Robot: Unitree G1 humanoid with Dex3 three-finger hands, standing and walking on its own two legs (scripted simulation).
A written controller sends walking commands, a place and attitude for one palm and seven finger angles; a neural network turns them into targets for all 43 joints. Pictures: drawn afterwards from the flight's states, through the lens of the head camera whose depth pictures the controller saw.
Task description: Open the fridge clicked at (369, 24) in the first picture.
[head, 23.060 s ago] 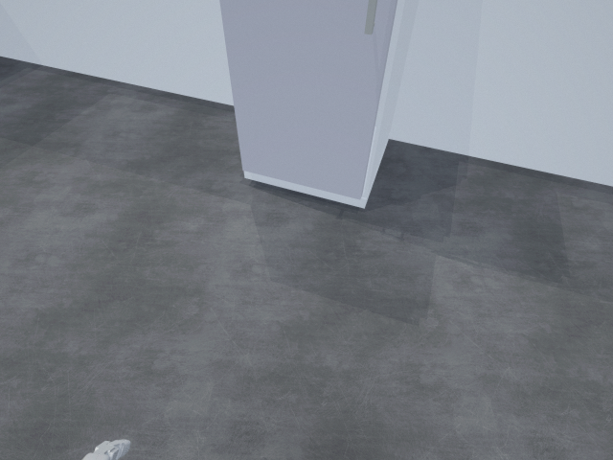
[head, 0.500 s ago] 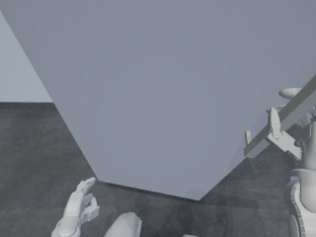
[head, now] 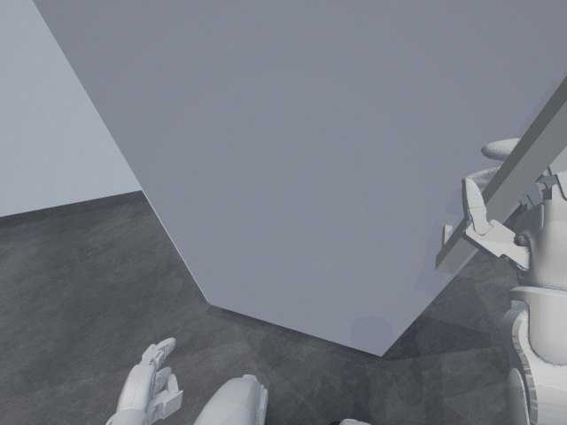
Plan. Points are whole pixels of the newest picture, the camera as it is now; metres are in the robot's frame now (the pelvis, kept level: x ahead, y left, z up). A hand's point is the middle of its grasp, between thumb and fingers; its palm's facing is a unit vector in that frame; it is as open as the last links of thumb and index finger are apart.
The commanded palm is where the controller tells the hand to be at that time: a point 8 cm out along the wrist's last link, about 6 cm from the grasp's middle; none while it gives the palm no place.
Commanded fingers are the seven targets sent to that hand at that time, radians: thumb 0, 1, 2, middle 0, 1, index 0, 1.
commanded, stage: walk backward, drawing the door open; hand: right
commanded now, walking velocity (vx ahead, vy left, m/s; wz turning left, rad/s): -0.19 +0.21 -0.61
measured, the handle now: (519, 150) +0.35 -0.18 +0.24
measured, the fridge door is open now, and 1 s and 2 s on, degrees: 30 67 78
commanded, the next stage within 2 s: stop walking and hold the door back in 1.22 s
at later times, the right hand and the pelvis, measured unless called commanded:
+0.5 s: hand (402, 394) +0.15 -0.07 +0.18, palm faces +0.39 +0.90 -0.21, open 7.1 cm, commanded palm +0.10 -0.11 +0.19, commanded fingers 0.00 -0.90 -0.90 0.45 1.40 0.45 1.40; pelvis -0.09 +0.15 -0.02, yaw -19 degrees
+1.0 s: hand out of the picture +0.05 +0.05 +0.18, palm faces +0.75 +0.61 -0.24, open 6.9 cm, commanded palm -0.01 +0.04 +0.18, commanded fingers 0.00 -0.90 -0.90 0.45 1.40 0.45 1.40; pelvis -0.08 +0.36 -0.01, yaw -38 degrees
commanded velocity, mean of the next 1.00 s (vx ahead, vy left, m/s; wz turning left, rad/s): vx -0.18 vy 0.27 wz -0.68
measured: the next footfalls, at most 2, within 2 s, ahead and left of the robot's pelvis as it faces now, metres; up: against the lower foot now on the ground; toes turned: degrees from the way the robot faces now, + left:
left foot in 0.22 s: -0.04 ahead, +0.21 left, +0.00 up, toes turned -7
right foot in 0.48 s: -0.07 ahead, +0.03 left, +0.00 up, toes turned -27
